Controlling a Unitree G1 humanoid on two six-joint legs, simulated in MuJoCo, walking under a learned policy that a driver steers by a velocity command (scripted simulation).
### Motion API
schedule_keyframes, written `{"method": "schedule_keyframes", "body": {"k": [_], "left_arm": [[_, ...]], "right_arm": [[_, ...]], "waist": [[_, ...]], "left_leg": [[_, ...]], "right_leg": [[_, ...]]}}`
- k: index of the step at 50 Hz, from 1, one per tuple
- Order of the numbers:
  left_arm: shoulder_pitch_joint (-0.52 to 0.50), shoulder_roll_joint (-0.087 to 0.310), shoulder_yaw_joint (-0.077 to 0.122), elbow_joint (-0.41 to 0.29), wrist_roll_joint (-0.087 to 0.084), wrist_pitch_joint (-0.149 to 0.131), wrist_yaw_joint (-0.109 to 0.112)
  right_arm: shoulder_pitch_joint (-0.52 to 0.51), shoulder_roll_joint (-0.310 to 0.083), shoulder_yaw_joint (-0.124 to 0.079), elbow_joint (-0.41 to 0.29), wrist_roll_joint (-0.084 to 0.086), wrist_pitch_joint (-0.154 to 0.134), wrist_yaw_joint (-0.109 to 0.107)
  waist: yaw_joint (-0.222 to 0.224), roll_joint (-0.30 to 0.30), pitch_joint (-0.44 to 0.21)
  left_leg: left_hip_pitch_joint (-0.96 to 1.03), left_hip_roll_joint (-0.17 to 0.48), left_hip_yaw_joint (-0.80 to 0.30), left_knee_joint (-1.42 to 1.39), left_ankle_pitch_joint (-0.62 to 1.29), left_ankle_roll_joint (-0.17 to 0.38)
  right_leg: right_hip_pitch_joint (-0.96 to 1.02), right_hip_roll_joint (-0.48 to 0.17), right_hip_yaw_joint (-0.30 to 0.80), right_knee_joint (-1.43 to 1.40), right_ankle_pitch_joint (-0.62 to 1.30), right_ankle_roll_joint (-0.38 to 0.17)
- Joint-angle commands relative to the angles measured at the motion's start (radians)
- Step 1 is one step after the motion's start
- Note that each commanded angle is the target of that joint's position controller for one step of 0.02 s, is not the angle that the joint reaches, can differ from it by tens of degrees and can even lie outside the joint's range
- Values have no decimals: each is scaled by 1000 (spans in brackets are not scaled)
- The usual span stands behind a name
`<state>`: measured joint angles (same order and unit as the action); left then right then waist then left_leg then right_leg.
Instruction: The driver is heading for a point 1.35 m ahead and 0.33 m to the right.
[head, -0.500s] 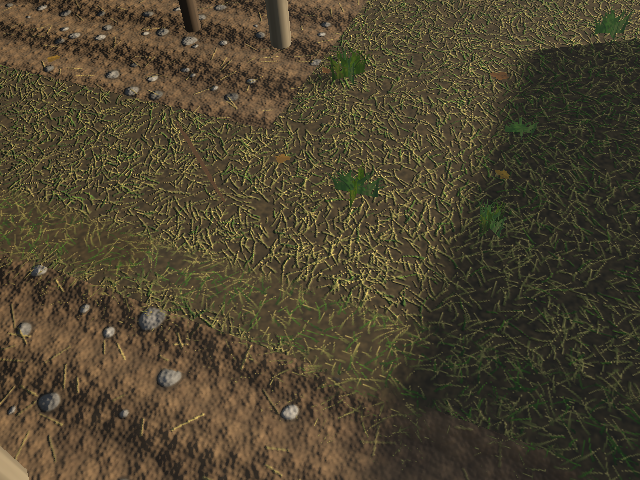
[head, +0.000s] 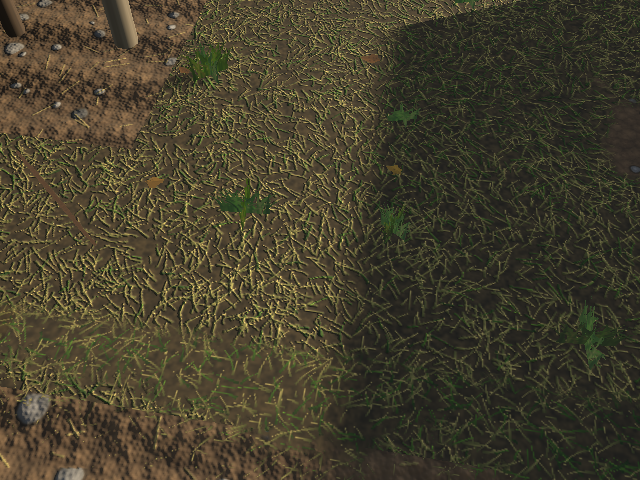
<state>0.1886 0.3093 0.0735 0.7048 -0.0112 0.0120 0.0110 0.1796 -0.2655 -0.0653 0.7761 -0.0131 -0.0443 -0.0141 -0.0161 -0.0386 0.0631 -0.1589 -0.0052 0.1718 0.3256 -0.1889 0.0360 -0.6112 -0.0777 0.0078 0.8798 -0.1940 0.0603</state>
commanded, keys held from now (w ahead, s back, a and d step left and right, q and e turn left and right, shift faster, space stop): e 0.68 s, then no key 0.32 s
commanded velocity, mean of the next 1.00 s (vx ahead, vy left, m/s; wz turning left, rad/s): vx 0.03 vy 0.00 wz -0.48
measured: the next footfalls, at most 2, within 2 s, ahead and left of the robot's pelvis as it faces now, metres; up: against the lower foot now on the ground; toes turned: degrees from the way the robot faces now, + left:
right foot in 0.16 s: +0.14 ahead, -0.13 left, +0.00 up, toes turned -8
left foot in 0.60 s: +0.16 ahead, +0.10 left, +0.00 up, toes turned -27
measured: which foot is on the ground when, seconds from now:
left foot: down 0.00-0.16, up 0.18-0.58, down 0.60-1.00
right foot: up 0.00-0.14, down 0.16-0.60, up 0.62-0.94, down 0.96-1.00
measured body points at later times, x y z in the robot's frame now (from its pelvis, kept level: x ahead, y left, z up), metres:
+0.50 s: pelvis +0.06 -0.02 -0.01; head +0.11 -0.05 +0.44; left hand +0.30 +0.21 -0.08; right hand +0.14 -0.33 -0.12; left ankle +0.13 +0.13 -0.71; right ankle +0.10 -0.13 -0.74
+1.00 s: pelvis +0.06 -0.01 -0.01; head +0.08 -0.03 +0.44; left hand +0.34 +0.13 -0.10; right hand +0.03 -0.31 -0.13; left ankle +0.13 +0.11 -0.74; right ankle +0.00 -0.12 -0.75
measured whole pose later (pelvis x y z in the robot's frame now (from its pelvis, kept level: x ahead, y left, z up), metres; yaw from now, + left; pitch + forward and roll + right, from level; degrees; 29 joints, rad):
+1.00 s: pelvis +0.06 -0.01 -0.01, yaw -29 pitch +1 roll +0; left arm 0.17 0.27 0.05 0.61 0.00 0.05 0.02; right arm 0.18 -0.28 -0.05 0.79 0.00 0.01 -0.01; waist -0.04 0.02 0.05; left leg -0.25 0.07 0.03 0.53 -0.30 -0.03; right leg -0.23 0.02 0.03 0.48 -0.25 0.01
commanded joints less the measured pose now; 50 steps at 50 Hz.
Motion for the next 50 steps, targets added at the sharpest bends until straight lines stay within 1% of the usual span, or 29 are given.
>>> {"method": "schedule_keyframes", "body": {"k": [1,6,7,8,9,10,11,12,13,14,16,20,24,27,29,30,31,32,33,34,35,36,39,42,45,47,48,49,50], "left_arm": [[21,42,8,-83,1,1,-23],[-14,77,29,-147,0,20,-45],[21,92,39,-143,3,19,-41],[91,165,66,-134,7,16,-25],[127,291,92,-154,19,15,-2],[127,251,72,-177,35,1,-10],[102,205,58,-179,26,-13,-21],[59,178,51,-173,12,-23,-18],[19,158,46,-175,-1,-21,-14],[-21,150,42,-183,-4,-15,-6],[-47,159,43,-196,12,-6,3],[-37,178,54,-196,8,1,18],[-45,176,54,-201,11,13,17],[-55,171,53,-205,4,22,14],[-64,160,50,-206,-10,30,18],[-36,118,38,-207,-6,31,18],[-38,101,36,-241,-13,23,18],[-22,180,60,-225,7,11,18],[6,212,76,-197,-1,14,12],[37,194,76,-168,-2,24,12],[43,166,69,-159,4,31,15],[39,131,58,-159,3,35,13],[-31,84,34,-187,-6,30,12],[-64,48,10,-202,6,27,5],[-40,67,12,-186,-1,27,2],[26,63,13,-148,4,26,1],[27,91,16,-154,9,28,5],[50,153,23,-165,17,31,16],[-21,141,13,-160,39,27,10]], "right_arm": [[-81,-168,-41,-65,12,0,-12],[-68,-206,-56,-43,49,29,-6],[-58,-195,-54,-36,53,32,-7],[5,-169,-48,-21,37,30,-4],[14,-115,-27,-62,-15,23,2],[-28,-119,-20,-80,-14,22,7],[-73,-163,-33,-77,15,28,11],[-86,-152,-32,-80,26,33,6],[-87,-150,-32,-70,16,39,-3],[-87,-159,-36,-70,9,46,-11],[-62,-137,-31,-58,12,52,-10],[-72,-112,-20,-52,14,56,-14],[-85,-124,-24,-59,20,50,-3],[-62,-129,-29,-59,23,35,10],[8,-137,-40,-37,19,27,17],[47,-204,-56,-36,2,29,12],[25,-287,-73,-30,-21,39,7],[-28,-236,-60,-70,-39,31,4],[-97,-181,-43,-93,-28,29,-7],[-141,-152,-36,-103,-10,31,-14],[-139,-138,-31,-103,6,31,-19],[-119,-136,-25,-98,11,34,-22],[-40,-149,-27,-79,5,47,-24],[-36,-181,-35,-73,11,54,-15],[-20,-203,-38,-57,26,59,-4],[-19,-181,-25,-42,43,56,0],[28,-154,-14,-24,36,45,4],[40,-99,7,-36,-8,30,14],[36,-64,18,-46,-8,23,12]], "waist": [[21,120,-103],[27,119,-97],[47,96,-118],[62,-13,-174],[38,-284,-222],[77,-249,-362],[91,-111,-329],[61,-62,-266],[42,-9,-220],[19,-26,-201],[-3,-63,-199],[14,-79,-208],[29,-120,-182],[21,-136,-173],[-17,-116,-169],[-9,6,-180],[30,316,-111],[17,282,-104],[47,206,-97],[64,172,-81],[50,165,-74],[39,156,-67],[-10,177,-85],[-27,220,-117],[-26,237,-123],[15,204,-117],[8,157,-137],[-13,-28,-204],[-46,-195,-186]], "left_leg": [[21,294,-76,-72,504,177],[95,319,-67,91,457,120],[75,280,-33,191,462,83],[-3,200,15,376,373,15],[-334,58,52,714,-213,-83],[-464,-35,-159,922,-527,-103],[-490,4,-237,976,-485,-92],[-508,28,-246,944,-407,-78],[-507,45,-249,875,-344,-79],[-462,51,-250,813,-293,-83],[-384,18,-232,733,-241,-99],[-315,-6,-248,550,-192,-117],[-251,-26,-256,429,-173,-105],[-193,-37,-252,292,-157,-78],[-50,-17,-237,86,-27,-39],[58,155,-380,10,-29,23],[34,346,-633,-67,58,172],[-34,425,-698,-75,106,253],[-53,373,-591,-53,128,221],[-53,301,-487,-35,120,170],[-25,270,-442,-25,131,154],[-16,254,-403,-19,190,160],[81,238,-344,-5,272,182],[86,247,-309,17,317,183],[59,256,-313,48,364,182],[6,230,-291,95,343,134],[-64,208,-274,117,263,68],[-163,134,-196,256,39,-15],[-166,79,-162,208,-197,-67]], "right_leg": [[121,-21,2,-96,64,-21],[178,22,-52,-275,-26,-89],[271,57,-69,-366,55,-115],[441,37,8,-435,378,-161],[687,-212,361,-404,860,-318],[735,-332,575,-467,760,-484],[695,-287,485,-484,690,-449],[636,-229,401,-478,581,-385],[577,-187,359,-492,482,-337],[509,-158,330,-508,421,-313],[440,-120,312,-527,392,-305],[404,-97,338,-531,232,-299],[353,-78,416,-544,36,-282],[361,-65,476,-521,20,-261],[299,-13,456,-466,-14,-207],[187,57,375,-323,-172,-149],[-12,228,131,-111,-371,-88],[-13,161,153,131,-406,-45],[3,146,160,235,-339,-35],[5,139,142,284,-284,-17],[-20,137,140,328,-237,-1],[-23,137,131,346,-222,10],[-17,126,88,200,-210,31],[126,86,41,-30,-253,30],[268,95,-16,-247,-201,11],[427,110,-35,-531,22,-34],[551,60,38,-568,146,-63],[684,-112,231,-526,455,-110],[547,-194,286,-493,443,-230]]}}
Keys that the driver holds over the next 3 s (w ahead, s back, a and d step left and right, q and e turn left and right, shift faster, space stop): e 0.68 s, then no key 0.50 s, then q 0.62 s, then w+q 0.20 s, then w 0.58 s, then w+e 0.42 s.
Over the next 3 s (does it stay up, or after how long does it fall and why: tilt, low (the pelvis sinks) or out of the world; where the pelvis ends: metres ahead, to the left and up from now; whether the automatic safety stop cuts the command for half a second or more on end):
stays up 0.56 0.00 0.00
